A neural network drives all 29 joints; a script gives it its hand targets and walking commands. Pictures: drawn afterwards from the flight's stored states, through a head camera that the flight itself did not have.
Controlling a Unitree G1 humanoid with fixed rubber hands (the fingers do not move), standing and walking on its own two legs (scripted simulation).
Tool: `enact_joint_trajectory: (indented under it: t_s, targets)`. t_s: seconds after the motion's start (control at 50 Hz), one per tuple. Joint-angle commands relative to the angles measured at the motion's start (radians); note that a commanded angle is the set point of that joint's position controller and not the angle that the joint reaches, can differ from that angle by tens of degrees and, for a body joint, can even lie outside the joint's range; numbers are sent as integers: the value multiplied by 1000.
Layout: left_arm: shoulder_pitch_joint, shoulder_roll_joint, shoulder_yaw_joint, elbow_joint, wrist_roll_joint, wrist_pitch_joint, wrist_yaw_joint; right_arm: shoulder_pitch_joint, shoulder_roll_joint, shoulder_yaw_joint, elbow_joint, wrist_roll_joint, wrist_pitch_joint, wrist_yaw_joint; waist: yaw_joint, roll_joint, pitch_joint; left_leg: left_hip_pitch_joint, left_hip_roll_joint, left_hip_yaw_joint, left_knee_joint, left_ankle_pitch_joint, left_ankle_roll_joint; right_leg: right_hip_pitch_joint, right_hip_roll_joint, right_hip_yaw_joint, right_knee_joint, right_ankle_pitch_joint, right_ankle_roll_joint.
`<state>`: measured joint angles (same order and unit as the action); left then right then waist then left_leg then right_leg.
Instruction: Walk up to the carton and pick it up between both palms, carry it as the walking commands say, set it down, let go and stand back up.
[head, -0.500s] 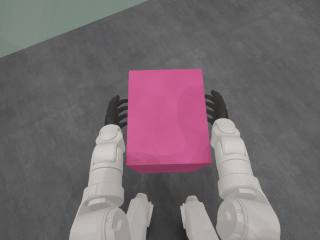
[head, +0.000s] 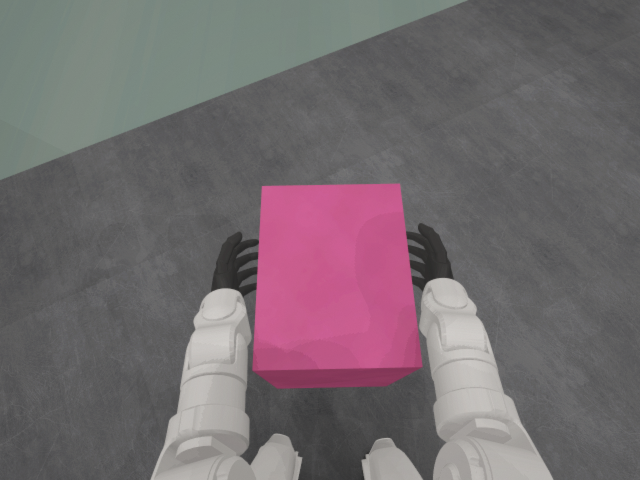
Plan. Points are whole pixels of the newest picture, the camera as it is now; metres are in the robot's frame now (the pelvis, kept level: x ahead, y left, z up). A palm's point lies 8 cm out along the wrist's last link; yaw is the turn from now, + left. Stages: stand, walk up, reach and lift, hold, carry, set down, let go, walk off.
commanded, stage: reach and lift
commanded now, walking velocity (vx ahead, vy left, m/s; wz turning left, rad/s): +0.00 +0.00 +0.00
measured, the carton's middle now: (331, 298) +0.37 +0.01 -0.11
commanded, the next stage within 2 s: none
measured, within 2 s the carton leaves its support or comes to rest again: neither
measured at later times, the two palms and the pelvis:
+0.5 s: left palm (214, 281) +0.34 +0.14 +0.04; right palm (457, 275) +0.35 -0.13 +0.04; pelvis +0.00 +0.00 +0.04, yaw +0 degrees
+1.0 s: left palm (185, 270) +0.32 +0.15 +0.11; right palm (474, 268) +0.33 -0.12 +0.10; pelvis +0.01 +0.00 +0.06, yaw +0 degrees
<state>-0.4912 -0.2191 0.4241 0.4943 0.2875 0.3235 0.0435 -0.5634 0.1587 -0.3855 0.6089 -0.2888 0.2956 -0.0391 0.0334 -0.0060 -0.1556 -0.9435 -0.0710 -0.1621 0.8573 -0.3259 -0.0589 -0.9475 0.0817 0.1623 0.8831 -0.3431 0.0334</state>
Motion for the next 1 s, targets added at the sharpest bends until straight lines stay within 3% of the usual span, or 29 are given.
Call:
enact_joint_trajectory:
  t_s: [0.0,0.58,0.98]
  targets:
    - [-524,-957,-589,87,-121,-5,-241,-436,1014,538,103,103,7,241,5,-20,-537,361,-64,133,-111,289,16,364,51,-111,-134,279,-7]
    - [-409,-981,-585,29,-124,134,-258,-371,987,550,1,127,139,274,4,-10,-274,740,-43,114,-414,309,20,715,19,-108,-437,283,-16]
    - [-374,-1005,-647,-86,-200,330,-251,-359,977,616,-153,201,324,288,7,8,-89,930,-32,110,-526,282,19,862,18,-118,-555,226,-23]
